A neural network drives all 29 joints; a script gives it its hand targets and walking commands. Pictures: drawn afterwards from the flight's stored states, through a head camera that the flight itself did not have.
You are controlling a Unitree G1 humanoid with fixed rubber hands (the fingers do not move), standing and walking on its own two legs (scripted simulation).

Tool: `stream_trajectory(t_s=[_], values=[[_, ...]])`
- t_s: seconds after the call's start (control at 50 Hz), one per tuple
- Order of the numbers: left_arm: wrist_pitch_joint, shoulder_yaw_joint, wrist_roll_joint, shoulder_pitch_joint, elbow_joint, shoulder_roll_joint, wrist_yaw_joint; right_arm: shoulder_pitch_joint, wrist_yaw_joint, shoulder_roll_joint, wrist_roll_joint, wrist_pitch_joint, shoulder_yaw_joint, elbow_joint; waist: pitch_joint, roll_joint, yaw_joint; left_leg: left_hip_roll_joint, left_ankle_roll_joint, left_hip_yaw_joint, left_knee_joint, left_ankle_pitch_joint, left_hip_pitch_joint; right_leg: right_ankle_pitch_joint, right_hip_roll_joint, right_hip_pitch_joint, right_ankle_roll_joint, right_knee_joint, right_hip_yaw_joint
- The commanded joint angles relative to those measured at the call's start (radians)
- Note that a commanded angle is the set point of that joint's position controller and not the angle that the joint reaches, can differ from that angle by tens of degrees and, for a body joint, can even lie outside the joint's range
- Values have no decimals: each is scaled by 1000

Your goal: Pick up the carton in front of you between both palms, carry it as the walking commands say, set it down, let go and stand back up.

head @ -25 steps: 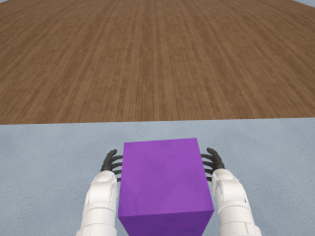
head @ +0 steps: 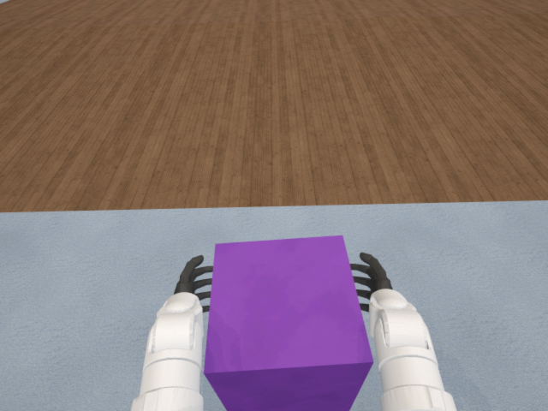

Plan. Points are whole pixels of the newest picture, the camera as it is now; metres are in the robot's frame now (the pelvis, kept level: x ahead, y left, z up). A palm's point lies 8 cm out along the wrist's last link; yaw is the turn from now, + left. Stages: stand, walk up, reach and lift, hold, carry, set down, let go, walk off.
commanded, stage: reach and lift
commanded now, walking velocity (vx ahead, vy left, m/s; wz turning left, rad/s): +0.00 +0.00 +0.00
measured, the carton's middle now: (285, 330) +0.30 +0.00 -0.06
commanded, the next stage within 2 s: hold in 0.44 s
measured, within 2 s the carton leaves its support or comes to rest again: neither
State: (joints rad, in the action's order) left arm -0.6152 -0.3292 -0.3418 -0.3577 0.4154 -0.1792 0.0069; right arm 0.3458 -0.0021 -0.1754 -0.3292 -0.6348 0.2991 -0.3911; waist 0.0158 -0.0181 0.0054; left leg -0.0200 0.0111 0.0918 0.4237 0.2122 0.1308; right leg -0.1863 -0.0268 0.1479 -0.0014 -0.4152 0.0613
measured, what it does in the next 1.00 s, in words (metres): stands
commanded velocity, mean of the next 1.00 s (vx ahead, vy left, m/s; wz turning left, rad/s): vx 0.03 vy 0.00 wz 0.00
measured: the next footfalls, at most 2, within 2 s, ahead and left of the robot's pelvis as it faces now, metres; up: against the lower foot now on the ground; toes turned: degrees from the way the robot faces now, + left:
right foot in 1.48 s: +0.20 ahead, -0.09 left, +0.00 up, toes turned -9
left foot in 1.84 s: +0.50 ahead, +0.16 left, +0.00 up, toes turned +15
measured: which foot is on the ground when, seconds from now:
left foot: down 0.00-1.00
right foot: down 0.00-1.00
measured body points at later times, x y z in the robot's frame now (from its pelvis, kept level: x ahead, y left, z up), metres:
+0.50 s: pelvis +0.01 +0.01 +0.00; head -0.03 +0.00 +0.45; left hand +0.32 +0.16 +0.04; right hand +0.31 -0.15 +0.04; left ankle +0.02 +0.13 -0.74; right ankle +0.03 -0.12 -0.74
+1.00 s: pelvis -0.01 +0.00 +0.00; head -0.07 +0.00 +0.45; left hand +0.30 +0.15 +0.05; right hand +0.29 -0.15 +0.05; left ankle +0.02 +0.13 -0.74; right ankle +0.03 -0.12 -0.74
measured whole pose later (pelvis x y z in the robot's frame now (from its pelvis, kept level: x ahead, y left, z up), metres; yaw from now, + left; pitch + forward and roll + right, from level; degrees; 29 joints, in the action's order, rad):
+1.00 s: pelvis -0.01 +0.00 +0.00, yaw -1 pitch -9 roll +0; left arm -0.74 -0.31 -0.34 -0.37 0.35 -0.18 0.01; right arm 0.36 0.02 -0.18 -0.34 -0.75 0.30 -0.33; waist 0.02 -0.01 0.00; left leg -0.02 0.01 0.08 0.40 0.19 0.06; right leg -0.17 -0.02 0.09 -0.01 -0.40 0.08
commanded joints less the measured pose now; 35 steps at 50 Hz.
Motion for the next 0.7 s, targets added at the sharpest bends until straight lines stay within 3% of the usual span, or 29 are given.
stream_trajectory(t_s=[0.0,0.12,0.28,0.48,0.56,0.6,0.66,0.68], values=[[11,534,248,-464,-1,-929,-277,467,246,-970,254,14,-524,15,-275,29,2,-77,-15,-21,-75,-136,-27,178,-54,-151,-15,67,3],[-1,568,268,-445,-66,-922,-274,437,245,-971,274,4,-543,54,-289,18,7,-79,-10,-17,-77,-200,-63,242,-57,-171,-17,70,7],[-28,548,262,-420,-54,-921,-271,459,248,-940,275,-14,-546,80,-266,23,-7,-80,-7,-16,-96,-176,-64,196,-65,-174,-12,80,2],[-65,588,293,-414,-118,-946,-260,440,257,-921,291,-41,-571,131,-254,12,1,-75,3,-14,-112,-196,-101,183,-71,-160,-7,87,-3],[-103,635,318,-346,-183,-945,-252,401,254,-917,318,-72,-615,203,-286,10,-3,-72,10,-5,-125,-293,-145,253,-73,-188,-12,101,2],[-120,610,310,-345,-175,-936,-247,373,253,-884,299,-90,-583,178,-242,-3,12,-67,14,-2,-138,-243,-127,202,-70,-180,-2,115,0],[-131,576,288,-348,-156,-920,-246,392,260,-864,289,-100,-556,168,-170,-9,-4,-66,10,-12,-149,-152,-95,112,-67,-156,4,123,-6],[-131,578,295,-367,-135,-926,-250,406,262,-859,284,-100,-548,163,-161,1,15,-64,8,-12,-154,-110,-78,83,-69,-155,6,123,-9]])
